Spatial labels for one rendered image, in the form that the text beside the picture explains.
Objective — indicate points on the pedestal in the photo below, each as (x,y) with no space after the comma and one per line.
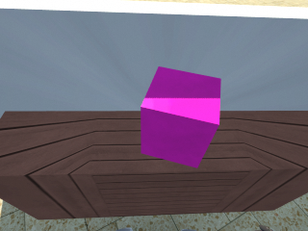
(88,164)

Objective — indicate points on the carton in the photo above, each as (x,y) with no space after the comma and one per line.
(180,116)

